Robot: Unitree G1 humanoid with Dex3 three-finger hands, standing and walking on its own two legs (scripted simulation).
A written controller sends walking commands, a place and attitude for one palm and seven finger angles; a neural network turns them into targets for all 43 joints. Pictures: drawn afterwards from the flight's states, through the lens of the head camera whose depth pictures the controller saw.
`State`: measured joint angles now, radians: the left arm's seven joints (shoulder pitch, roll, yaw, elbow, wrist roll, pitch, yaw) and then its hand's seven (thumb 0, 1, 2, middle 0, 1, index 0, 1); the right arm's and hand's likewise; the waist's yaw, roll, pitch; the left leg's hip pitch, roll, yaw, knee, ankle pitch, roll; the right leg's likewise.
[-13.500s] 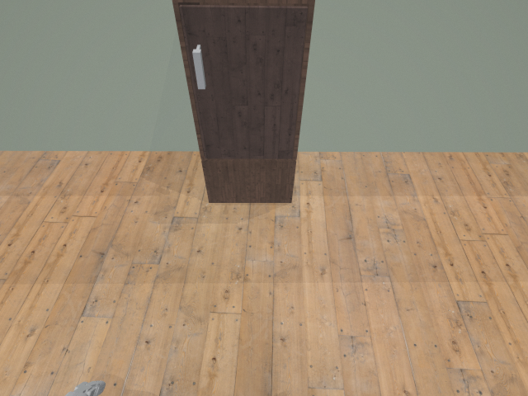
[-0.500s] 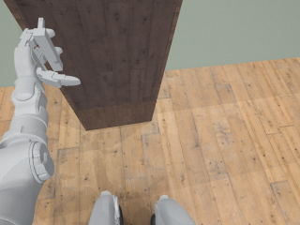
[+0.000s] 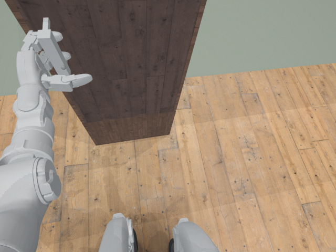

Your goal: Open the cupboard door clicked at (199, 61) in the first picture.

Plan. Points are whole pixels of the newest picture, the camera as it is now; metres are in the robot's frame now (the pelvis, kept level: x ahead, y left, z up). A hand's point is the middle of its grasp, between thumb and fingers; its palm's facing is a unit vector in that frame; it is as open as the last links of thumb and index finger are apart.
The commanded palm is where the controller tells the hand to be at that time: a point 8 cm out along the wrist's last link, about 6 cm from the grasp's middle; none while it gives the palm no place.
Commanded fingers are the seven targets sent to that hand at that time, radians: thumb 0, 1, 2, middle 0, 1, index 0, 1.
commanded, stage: close the thumb around the handle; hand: left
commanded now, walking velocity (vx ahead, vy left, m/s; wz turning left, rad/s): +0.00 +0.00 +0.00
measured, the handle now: (56, 49) +0.58 +0.21 +0.07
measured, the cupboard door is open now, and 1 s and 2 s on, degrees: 0 16 45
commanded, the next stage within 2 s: pull the door open along its arc in 0.44 s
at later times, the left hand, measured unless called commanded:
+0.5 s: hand (68, 66) +0.53 +0.18 +0.07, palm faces +0.13 -0.99 -0.01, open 5.7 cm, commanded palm +0.50 +0.23 +0.07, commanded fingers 0.00 0.90 0.90 -0.40 -1.35 -0.40 -1.35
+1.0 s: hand (81, 99) +0.44 +0.15 +0.07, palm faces +0.15 -0.99 +0.03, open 6.1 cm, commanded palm +0.38 +0.19 +0.07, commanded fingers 0.00 0.90 0.90 -0.40 -1.35 -0.40 -1.35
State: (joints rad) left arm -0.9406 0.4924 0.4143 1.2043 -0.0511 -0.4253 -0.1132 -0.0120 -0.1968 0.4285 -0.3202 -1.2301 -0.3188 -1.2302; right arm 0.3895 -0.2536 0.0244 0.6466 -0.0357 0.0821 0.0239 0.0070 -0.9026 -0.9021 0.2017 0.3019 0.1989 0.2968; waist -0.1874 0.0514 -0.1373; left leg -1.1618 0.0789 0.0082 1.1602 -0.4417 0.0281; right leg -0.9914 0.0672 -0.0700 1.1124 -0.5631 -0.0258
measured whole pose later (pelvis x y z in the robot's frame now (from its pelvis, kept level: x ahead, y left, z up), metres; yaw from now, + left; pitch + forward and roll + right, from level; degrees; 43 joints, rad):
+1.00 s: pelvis +0.02 -0.01 +0.02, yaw +0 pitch +20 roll -2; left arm -0.46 0.20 0.24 0.74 -0.14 -0.43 0.01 0.01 0.68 0.71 -0.37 -1.35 -0.36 -1.35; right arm 0.36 -0.24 -0.02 0.60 -0.01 0.09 0.05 0.01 -0.90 -0.90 0.20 0.30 0.20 0.30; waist -0.10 0.04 -0.17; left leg -0.97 0.07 0.04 1.05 -0.44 0.02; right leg -0.82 0.06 -0.03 1.02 -0.56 -0.03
